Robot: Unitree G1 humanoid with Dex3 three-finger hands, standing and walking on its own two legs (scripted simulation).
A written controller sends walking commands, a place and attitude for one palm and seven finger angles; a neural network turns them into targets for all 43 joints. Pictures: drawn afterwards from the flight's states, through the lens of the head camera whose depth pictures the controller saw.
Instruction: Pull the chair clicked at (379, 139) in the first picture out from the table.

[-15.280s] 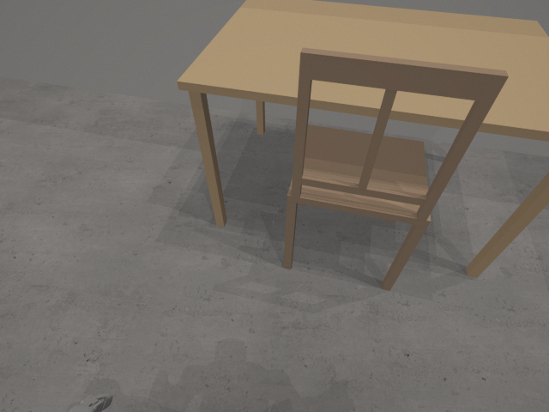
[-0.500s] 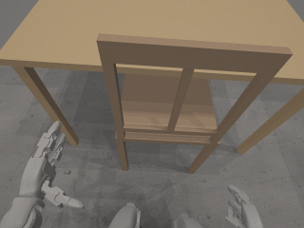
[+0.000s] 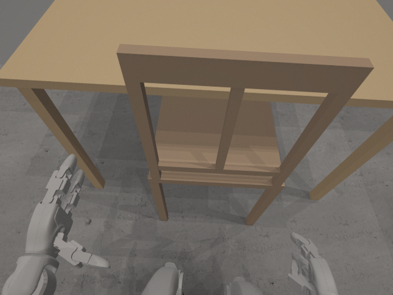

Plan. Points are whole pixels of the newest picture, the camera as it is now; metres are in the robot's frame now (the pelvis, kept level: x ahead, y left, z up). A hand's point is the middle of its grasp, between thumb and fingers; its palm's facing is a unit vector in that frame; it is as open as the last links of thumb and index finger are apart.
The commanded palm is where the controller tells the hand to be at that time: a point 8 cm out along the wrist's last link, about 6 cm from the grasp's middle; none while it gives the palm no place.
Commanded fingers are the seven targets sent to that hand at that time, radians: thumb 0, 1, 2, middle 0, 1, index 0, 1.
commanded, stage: aim the fingers beside a spindle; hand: left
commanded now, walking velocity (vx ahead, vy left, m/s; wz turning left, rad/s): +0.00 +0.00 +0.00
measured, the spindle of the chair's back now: (226, 134) +0.47 -0.04 +0.01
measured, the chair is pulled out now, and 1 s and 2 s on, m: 0.00 0.00 0.00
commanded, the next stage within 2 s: none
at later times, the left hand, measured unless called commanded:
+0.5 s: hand (107, 213) +0.26 +0.19 +0.02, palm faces +0.01 -1.00 -0.05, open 16.9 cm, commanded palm +0.25 +0.24 +0.02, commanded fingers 0.00 -0.50 0.30 -0.06 -0.08 -0.06 -0.08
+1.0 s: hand (129, 203) +0.29 +0.16 +0.00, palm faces -0.02 -1.00 -0.02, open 16.9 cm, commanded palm +0.28 +0.20 +0.00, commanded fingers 0.00 -0.50 0.30 -0.06 -0.08 -0.06 -0.08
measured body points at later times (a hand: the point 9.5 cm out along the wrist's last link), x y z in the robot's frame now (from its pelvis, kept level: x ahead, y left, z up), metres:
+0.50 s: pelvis +0.00 -0.01 -0.01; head +0.09 +0.00 +0.43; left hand +0.26 +0.24 +0.02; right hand +0.16 -0.26 -0.10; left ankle +0.04 +0.08 -0.66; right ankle +0.00 -0.12 -0.66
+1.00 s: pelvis -0.01 +0.00 -0.03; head +0.09 +0.01 +0.41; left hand +0.29 +0.21 +0.00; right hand +0.16 -0.24 -0.12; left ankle +0.04 +0.08 -0.66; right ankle +0.00 -0.12 -0.66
